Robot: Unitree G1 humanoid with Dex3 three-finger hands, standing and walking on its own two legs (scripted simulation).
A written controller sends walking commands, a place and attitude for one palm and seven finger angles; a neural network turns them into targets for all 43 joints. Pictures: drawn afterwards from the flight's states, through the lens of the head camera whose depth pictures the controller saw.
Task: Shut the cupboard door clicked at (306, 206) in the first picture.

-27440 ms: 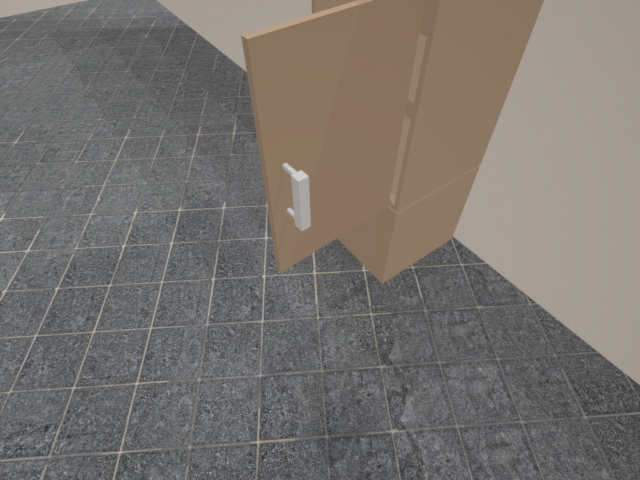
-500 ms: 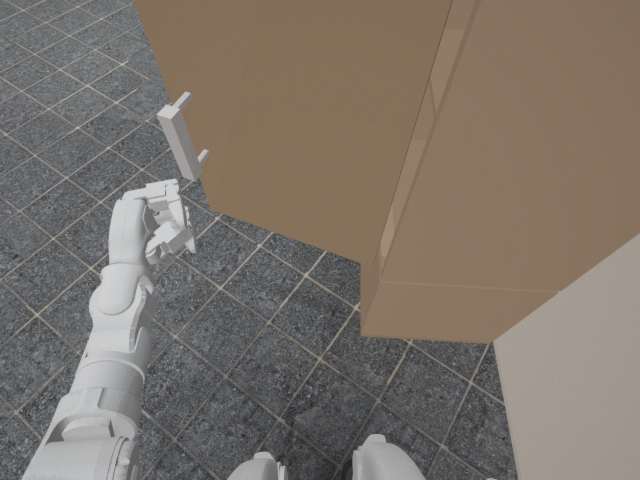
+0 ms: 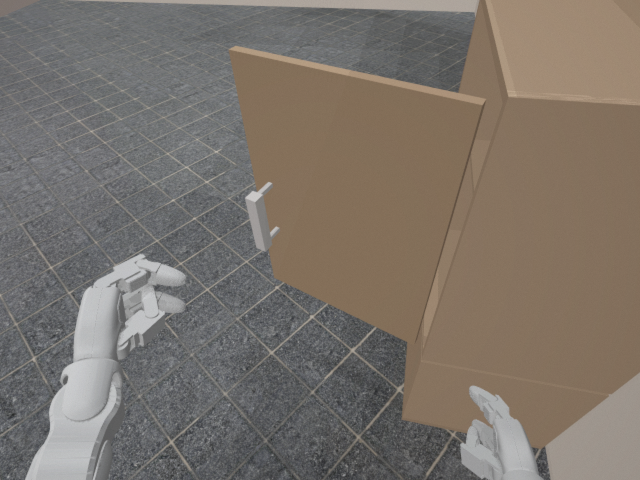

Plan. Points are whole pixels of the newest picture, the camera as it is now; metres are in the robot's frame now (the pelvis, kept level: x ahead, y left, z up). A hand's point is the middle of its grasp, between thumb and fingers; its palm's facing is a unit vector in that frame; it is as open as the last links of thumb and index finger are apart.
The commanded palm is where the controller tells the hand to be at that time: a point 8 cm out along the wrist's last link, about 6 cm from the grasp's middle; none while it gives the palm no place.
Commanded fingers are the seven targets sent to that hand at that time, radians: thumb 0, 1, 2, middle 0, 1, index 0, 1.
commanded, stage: draw the hand back to the body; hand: left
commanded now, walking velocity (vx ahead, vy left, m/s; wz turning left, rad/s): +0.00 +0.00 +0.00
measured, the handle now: (265, 216) +0.62 +0.19 -0.08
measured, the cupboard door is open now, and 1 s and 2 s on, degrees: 71 71 71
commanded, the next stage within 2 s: step back with the hand held close in 0.70 s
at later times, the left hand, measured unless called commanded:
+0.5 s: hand (45, 370) +0.17 +0.26 +0.16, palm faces +0.49 -0.77 -0.41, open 7.1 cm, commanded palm +0.12 +0.29 +0.18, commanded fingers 0.00 0.90 0.90 -0.20 -0.30 -0.20 -0.30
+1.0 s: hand (52, 364) +0.17 +0.26 +0.16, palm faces +0.44 -0.78 -0.46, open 7.4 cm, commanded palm +0.11 +0.30 +0.18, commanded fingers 0.00 0.90 0.90 -0.20 -0.30 -0.20 -0.30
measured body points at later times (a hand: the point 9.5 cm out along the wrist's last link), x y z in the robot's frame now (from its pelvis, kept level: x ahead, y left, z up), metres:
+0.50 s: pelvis -0.02 -0.01 +0.00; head -0.04 -0.04 +0.45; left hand +0.13 +0.30 +0.19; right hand +0.16 -0.23 -0.09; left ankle -0.04 +0.08 -0.74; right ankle +0.01 -0.10 -0.74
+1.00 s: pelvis -0.03 +0.00 +0.00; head -0.03 -0.03 +0.45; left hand +0.14 +0.30 +0.18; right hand +0.14 -0.25 -0.10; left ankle -0.04 +0.08 -0.74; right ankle +0.01 -0.10 -0.74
